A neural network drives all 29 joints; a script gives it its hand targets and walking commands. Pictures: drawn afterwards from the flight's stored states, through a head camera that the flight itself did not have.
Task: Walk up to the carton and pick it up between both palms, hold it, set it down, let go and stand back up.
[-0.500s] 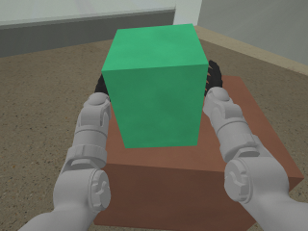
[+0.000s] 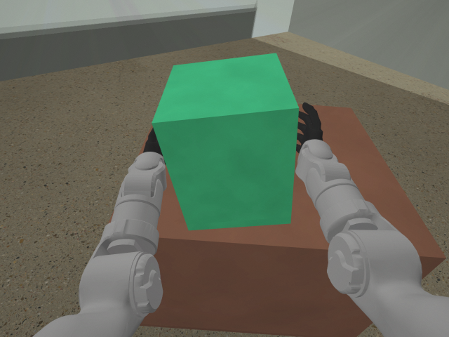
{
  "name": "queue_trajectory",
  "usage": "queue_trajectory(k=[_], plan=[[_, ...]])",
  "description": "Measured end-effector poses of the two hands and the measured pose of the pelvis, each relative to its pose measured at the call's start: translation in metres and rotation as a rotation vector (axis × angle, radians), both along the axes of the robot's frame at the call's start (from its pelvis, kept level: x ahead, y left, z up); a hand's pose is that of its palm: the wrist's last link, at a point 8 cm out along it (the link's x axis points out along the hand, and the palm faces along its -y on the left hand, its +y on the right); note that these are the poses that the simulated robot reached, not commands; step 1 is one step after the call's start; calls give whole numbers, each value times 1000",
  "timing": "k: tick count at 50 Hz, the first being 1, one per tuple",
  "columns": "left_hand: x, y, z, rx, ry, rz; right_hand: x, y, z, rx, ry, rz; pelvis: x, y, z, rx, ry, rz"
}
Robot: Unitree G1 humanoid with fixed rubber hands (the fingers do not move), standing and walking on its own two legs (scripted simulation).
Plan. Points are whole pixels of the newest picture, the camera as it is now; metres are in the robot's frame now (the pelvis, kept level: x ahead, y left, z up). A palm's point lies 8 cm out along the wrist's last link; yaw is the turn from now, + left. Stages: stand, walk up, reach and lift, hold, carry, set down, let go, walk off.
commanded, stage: set down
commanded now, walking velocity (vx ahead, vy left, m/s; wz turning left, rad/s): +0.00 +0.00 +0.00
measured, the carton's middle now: (231, 143) +0.43 +0.00 +0.16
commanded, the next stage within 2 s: none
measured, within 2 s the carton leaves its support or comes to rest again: neither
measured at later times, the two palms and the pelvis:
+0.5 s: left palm (163, 158) +0.42 +0.13 +0.13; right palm (310, 145) +0.42 -0.15 +0.17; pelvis +0.02 -0.01 +0.00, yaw +0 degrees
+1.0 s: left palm (166, 163) +0.43 +0.13 +0.10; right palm (307, 154) +0.42 -0.16 +0.14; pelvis +0.03 -0.01 +0.00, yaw +0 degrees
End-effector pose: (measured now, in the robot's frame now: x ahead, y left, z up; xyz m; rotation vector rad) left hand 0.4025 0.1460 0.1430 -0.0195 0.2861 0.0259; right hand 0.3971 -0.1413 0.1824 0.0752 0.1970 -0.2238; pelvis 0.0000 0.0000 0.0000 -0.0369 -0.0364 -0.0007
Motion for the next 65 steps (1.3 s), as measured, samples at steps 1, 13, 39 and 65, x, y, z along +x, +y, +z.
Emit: queue_trajectory(k=[1,13,39,65], plan=[[0,-1,-1,3,0,-1,0,-1,-1,3,0,-1,0,0,0,0,0,0],[7,-9,-13,-20,18,2,6,-9,-12,-2,17,-4,6,-3,1,6,12,1],[27,-14,-31,-23,32,7,26,-14,-36,25,27,-11,22,-7,1,18,37,5],[32,-13,-51,-90,55,19,28,-13,-55,21,37,-21,29,-7,1,22,46,6]])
